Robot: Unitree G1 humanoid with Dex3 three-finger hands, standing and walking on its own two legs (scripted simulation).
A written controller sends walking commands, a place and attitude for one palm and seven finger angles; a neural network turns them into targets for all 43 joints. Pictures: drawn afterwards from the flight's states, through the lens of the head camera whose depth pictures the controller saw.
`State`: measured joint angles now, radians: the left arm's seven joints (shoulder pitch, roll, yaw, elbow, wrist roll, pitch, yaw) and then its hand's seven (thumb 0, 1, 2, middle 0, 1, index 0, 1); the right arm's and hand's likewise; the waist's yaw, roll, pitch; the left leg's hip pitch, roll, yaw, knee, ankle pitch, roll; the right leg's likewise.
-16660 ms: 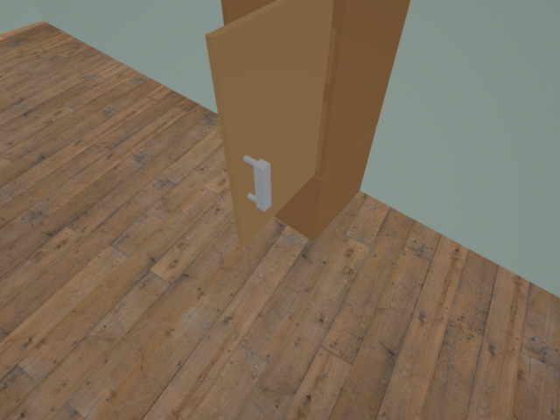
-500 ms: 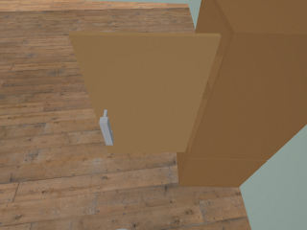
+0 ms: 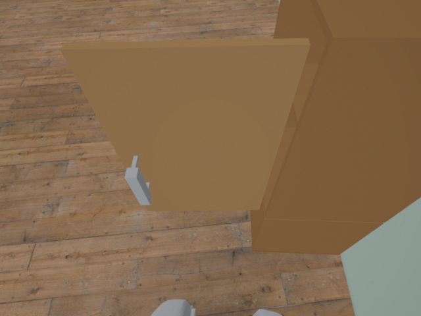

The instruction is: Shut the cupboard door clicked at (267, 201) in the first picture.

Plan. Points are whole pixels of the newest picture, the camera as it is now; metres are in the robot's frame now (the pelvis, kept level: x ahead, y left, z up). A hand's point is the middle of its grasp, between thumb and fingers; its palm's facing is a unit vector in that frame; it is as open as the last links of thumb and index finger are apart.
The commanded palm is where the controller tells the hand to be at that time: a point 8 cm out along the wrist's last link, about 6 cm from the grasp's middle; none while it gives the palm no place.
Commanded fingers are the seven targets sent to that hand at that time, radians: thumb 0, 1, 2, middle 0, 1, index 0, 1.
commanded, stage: come to a stop and stand still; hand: left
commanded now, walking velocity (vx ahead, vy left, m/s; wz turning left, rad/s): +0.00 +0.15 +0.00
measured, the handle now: (140, 180) +0.42 +0.21 -0.09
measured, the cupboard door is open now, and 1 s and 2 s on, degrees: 93 93 93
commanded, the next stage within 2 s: look again from close up in 1.20 s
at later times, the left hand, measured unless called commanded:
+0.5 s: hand out of the picture +0.00 +0.21 -0.16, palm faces -0.01 -0.98 -0.18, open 7.4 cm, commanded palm none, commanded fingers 0.00 0.90 0.90 -0.20 -0.30 -0.20 -0.30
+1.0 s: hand out of the picture -0.03 +0.15 -0.16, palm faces +0.01 -0.98 -0.20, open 7.3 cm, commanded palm none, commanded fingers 0.00 0.90 0.90 -0.20 -0.30 -0.20 -0.30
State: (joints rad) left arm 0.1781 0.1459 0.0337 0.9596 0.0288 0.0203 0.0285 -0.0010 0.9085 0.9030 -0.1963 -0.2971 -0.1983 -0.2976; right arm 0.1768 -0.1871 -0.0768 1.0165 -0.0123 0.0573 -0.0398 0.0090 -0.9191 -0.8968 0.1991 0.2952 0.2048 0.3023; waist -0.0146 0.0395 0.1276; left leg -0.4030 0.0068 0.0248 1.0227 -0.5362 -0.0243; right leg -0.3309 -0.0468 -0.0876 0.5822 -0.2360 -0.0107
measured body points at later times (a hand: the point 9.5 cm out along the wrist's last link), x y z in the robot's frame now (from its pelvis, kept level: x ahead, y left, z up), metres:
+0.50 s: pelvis -0.04 +0.03 +0.02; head -0.01 +0.03 +0.47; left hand +0.00 +0.26 -0.14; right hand -0.04 -0.20 -0.14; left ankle -0.05 +0.12 -0.73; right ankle -0.08 -0.10 -0.70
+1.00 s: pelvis -0.03 -0.02 +0.01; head -0.02 -0.03 +0.46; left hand -0.03 +0.20 -0.14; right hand -0.06 -0.22 -0.16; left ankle -0.05 +0.12 -0.73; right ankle -0.07 -0.10 -0.73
